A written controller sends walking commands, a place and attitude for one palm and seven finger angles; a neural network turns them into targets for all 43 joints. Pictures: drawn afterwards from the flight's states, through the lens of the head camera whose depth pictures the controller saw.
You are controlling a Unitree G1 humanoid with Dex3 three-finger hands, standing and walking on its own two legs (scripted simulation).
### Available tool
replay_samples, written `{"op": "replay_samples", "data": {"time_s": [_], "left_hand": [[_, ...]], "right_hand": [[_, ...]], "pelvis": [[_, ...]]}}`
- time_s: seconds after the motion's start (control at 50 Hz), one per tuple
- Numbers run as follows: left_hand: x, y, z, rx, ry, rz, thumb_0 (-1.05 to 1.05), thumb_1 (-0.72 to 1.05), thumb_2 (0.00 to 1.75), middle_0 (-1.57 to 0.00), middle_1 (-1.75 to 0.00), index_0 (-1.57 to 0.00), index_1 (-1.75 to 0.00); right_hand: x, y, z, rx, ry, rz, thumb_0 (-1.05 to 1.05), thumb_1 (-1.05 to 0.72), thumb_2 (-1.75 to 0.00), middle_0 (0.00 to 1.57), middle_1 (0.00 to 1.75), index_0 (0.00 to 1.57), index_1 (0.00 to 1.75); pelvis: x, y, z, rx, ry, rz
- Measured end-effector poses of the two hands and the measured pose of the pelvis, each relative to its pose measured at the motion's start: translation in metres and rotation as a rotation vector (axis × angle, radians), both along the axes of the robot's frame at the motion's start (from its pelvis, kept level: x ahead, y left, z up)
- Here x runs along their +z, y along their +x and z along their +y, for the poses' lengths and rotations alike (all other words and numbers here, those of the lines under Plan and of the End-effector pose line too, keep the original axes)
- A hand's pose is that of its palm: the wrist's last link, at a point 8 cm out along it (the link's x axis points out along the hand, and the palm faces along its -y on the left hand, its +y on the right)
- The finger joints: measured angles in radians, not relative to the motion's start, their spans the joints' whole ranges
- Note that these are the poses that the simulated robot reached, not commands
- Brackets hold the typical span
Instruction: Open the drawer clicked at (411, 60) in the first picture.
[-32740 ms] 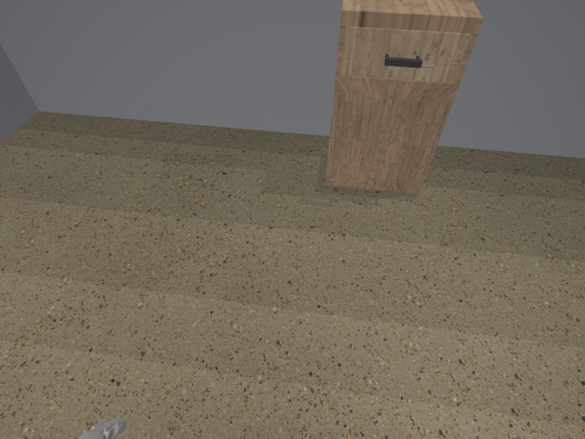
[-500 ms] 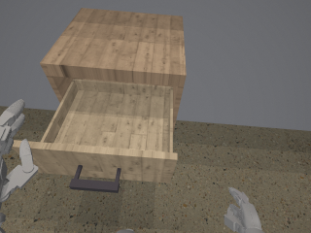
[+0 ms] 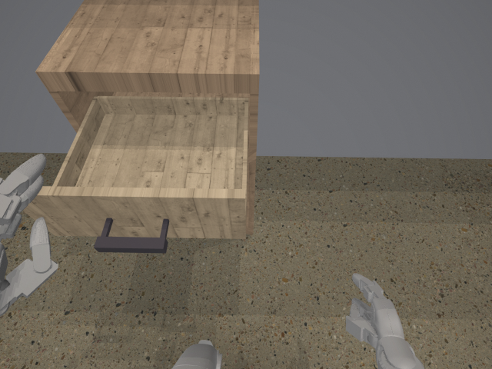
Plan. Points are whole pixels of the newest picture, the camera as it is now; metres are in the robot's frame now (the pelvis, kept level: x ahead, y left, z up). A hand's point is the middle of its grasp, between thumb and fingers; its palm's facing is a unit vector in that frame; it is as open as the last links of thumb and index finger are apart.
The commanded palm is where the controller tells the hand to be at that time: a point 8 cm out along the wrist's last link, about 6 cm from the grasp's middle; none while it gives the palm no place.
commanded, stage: step back with the hand held close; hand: left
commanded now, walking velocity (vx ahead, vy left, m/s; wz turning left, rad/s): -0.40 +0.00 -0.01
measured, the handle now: (134, 234) +0.36 +0.25 -0.08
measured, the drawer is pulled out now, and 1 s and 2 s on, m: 0.28 0.28 0.28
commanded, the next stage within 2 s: stop stepping back and stand still in 0.10 s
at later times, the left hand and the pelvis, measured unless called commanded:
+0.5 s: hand out of the picture +0.04 +0.22 +0.18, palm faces +0.45 -0.78 -0.44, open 7.4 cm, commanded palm -0.01 +0.26 +0.18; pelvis -0.12 -0.02 -0.01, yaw +3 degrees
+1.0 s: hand out of the picture -0.03 +0.20 +0.16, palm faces +0.44 -0.79 -0.42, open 7.4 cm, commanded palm -0.10 +0.24 +0.18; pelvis -0.20 -0.05 -0.01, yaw +5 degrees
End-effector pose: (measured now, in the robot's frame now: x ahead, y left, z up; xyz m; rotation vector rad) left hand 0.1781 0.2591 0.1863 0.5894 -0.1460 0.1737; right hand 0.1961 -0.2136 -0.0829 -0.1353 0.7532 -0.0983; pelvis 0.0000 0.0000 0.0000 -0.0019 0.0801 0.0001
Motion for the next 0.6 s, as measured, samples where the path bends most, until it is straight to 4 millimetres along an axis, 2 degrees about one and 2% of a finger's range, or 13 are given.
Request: {"op": "replay_samples", "data": {"time_s": [0.1, 0.2, 0.24, 0.3, 0.36, 0.46, 0.52, 0.6], "left_hand": [[-0.006, -0.038, 0.002, 0.09, -0.02, 0.047, 0.01, 0.89, 0.9, -0.21, -0.3, -0.21, -0.3], [-0.014, -0.068, 0.006, 0.15, -0.056, 0.022, 0.01, 0.89, 0.9, -0.21, -0.3, -0.21, -0.3], [-0.013, -0.081, 0.005, 0.128, -0.062, -0.019, 0.01, 0.89, 0.9, -0.21, -0.3, -0.21, -0.3], [-0.009, -0.104, 0.005, 0.109, -0.048, -0.061, 0.01, 0.89, 0.9, -0.21, -0.3, -0.21, -0.3], [-0.003, -0.13, 0.005, 0.128, -0.018, -0.076, 0.01, 0.89, 0.9, -0.21, -0.3, -0.21, -0.3], [0.008, -0.169, -0.003, 0.167, -0.017, -0.165, 0.01, 0.89, 0.9, -0.21, -0.3, -0.21, -0.3], [0.007, -0.183, -0.005, 0.19, -0.068, -0.204, 0.01, 0.89, 0.9, -0.21, -0.3, -0.21, -0.3], [-0.008, -0.191, -0.001, 0.196, -0.126, -0.196, 0.01, 0.89, 0.9, -0.21, -0.3, -0.21, -0.3]], "right_hand": [[0.012, -0.033, -0.033, -0.06, -0.086, 0.04, 0.01, -0.91, -0.9, 0.2, 0.3, 0.2, 0.3], [0.018, -0.055, -0.047, -0.048, -0.164, 0.034, 0.01, -0.91, -0.9, 0.2, 0.3, 0.2, 0.3], [0.015, -0.065, -0.048, -0.043, -0.184, 0.019, 0.01, -0.91, -0.9, 0.2, 0.3, 0.2, 0.3], [0.015, -0.086, -0.041, -0.042, -0.149, 0.013, 0.01, -0.91, -0.9, 0.2, 0.3, 0.2, 0.3], [0.016, -0.106, -0.03, -0.017, -0.101, -0.026, 0.01, -0.91, -0.9, 0.2, 0.3, 0.2, 0.3], [0.007, -0.137, -0.019, 0.038, -0.04, -0.055, 0.01, -0.91, -0.9, 0.2, 0.3, 0.2, 0.3], [0.003, -0.156, -0.022, 0.05, -0.045, -0.035, 0.01, -0.9, -0.9, 0.2, 0.3, 0.2, 0.3], [0.005, -0.184, -0.032, 0.035, -0.081, -0.018, 0.01, -0.9, -0.9, 0.21, 0.3, 0.2, 0.3]], "pelvis": [[0.008, -0.017, -0.01, 0.007, 0.055, 0.017], [0.005, -0.046, -0.011, 0.038, 0.031, 0.006], [-0.003, -0.061, -0.008, 0.061, -0.004, -0.006], [-0.004, -0.082, -0.012, 0.049, 0.023, -0.034], [-0.004, -0.096, -0.017, 0.047, 0.022, -0.058], [-0.008, -0.114, -0.025, 0.062, 0.014, -0.109], [-0.007, -0.127, -0.024, 0.055, 0.026, -0.108], [-0.005, -0.146, -0.024, 0.053, 0.035, -0.099]]}}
